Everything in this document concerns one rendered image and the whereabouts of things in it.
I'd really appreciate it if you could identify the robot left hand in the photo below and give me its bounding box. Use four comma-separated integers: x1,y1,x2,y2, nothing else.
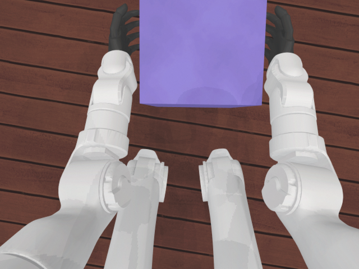
108,4,140,56

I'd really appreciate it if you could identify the robot right hand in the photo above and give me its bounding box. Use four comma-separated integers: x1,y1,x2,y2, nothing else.
264,6,294,65

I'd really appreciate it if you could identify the robot left upper arm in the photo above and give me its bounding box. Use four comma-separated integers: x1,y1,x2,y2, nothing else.
0,159,133,269

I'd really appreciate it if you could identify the robot left shin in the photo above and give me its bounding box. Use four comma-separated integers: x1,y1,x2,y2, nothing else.
127,149,161,176

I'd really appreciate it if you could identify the robot shin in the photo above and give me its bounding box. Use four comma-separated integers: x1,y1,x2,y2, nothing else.
127,149,161,176
206,149,245,186

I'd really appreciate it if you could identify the left robot forearm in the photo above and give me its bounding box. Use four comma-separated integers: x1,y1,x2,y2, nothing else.
58,50,137,195

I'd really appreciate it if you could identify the robot right shin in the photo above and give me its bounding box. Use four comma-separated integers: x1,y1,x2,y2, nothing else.
206,149,245,186

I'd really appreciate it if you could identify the robot right upper arm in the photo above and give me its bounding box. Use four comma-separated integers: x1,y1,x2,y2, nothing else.
261,161,359,269

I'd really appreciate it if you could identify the right robot forearm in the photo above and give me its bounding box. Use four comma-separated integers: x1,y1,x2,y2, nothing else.
264,53,343,192

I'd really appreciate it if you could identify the carton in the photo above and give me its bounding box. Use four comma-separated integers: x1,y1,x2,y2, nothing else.
140,0,267,108

